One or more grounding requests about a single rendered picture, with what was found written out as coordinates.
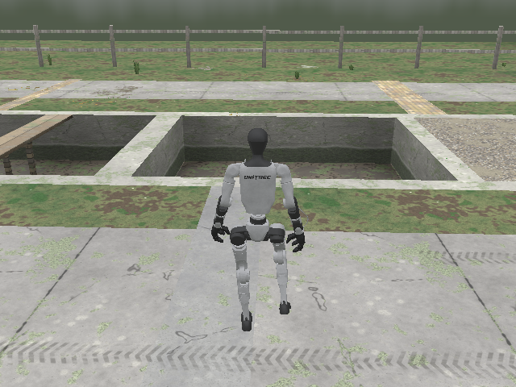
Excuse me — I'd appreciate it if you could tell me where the right robot forearm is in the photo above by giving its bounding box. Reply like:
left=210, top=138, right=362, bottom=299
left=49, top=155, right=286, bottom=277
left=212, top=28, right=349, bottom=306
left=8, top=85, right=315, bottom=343
left=288, top=196, right=304, bottom=235

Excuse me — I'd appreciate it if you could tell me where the humanoid robot head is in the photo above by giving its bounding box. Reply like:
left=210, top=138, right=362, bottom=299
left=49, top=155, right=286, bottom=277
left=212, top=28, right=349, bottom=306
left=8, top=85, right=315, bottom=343
left=244, top=128, right=272, bottom=167

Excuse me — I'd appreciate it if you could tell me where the robot left hand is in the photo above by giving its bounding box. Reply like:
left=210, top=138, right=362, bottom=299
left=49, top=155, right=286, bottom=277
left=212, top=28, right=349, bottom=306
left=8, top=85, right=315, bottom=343
left=211, top=225, right=230, bottom=243

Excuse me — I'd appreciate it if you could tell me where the robot right upper arm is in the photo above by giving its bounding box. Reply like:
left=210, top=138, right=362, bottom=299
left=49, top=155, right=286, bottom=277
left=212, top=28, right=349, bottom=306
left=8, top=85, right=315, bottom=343
left=274, top=163, right=296, bottom=209

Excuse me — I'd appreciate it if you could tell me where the robot left upper arm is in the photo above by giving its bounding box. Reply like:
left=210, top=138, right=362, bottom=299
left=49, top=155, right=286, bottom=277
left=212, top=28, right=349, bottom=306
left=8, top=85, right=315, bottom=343
left=220, top=163, right=241, bottom=207

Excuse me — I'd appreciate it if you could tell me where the robot right hand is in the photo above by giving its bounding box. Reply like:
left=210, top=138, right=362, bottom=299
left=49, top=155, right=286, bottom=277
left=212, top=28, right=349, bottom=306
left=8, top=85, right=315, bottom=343
left=286, top=232, right=305, bottom=252

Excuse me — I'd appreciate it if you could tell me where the left robot forearm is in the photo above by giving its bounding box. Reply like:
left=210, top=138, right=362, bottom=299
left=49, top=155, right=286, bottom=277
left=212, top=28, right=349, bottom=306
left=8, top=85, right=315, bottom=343
left=213, top=195, right=228, bottom=228

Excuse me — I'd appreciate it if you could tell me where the robot right foot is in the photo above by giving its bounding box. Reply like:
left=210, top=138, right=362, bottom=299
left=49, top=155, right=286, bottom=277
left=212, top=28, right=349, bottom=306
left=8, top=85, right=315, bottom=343
left=279, top=301, right=291, bottom=314

